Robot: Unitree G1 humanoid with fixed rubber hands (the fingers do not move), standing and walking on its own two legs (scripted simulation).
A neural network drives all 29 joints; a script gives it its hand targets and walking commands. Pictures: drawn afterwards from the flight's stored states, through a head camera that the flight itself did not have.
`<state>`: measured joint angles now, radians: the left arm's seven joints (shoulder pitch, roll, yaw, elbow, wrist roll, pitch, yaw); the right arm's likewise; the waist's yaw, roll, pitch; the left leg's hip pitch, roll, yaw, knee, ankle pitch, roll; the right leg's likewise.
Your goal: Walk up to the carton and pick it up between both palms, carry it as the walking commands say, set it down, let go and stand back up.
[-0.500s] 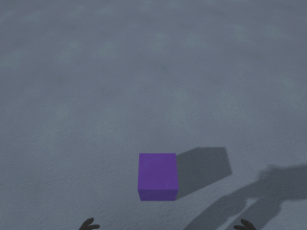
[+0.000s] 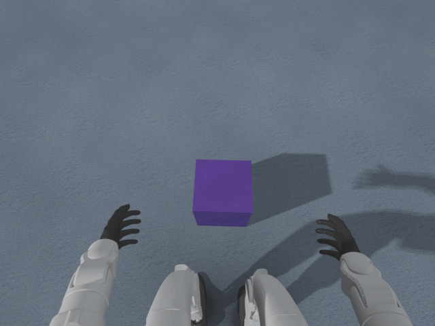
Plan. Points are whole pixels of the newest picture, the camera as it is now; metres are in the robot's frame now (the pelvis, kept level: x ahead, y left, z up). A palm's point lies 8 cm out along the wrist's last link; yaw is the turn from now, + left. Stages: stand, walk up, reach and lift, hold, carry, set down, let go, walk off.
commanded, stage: reach and lift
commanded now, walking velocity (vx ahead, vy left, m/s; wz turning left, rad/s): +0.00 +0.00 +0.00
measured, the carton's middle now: (222, 195) +0.51 +0.02 -0.58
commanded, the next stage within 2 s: none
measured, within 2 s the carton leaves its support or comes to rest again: neither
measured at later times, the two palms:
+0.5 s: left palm (134, 178) +0.41 +0.24 -0.15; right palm (293, 184) +0.40 -0.14 -0.14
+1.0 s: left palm (143, 152) +0.50 +0.24 -0.18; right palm (287, 153) +0.50 -0.14 -0.18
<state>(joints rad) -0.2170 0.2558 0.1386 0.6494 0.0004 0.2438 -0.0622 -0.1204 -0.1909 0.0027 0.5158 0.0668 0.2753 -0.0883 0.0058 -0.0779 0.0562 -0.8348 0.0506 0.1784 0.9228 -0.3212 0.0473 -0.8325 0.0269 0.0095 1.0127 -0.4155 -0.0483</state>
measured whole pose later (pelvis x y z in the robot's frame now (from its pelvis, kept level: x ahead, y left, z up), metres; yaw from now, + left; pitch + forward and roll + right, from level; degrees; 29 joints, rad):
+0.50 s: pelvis -0.05 +0.02 -0.04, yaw +0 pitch +26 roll +1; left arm -1.01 0.31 0.16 0.85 0.00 0.34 0.02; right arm -0.91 -0.21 -0.09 0.69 0.07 0.36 -0.12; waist 0.01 -0.05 0.24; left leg -1.23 0.05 0.17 1.02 -0.25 0.06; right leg -1.21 0.02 0.00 1.10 -0.33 -0.04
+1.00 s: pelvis -0.04 +0.00 -0.05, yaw +2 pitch +27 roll +3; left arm -1.34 0.42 0.27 0.81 -0.12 0.25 0.04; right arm -1.26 -0.30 -0.09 0.58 0.18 0.31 -0.19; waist 0.01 -0.05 0.52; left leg -1.27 0.05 0.17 1.07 -0.27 0.08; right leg -1.27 0.02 0.00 1.18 -0.38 -0.04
